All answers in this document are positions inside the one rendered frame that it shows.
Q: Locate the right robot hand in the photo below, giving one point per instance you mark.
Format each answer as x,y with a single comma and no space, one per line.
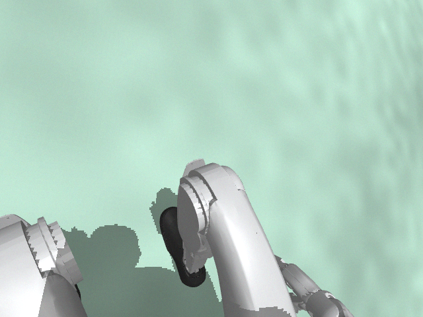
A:
301,284

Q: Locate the right robot arm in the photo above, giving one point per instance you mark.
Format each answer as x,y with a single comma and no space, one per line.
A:
324,304

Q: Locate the right robot foot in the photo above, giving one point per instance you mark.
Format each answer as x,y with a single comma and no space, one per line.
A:
173,243

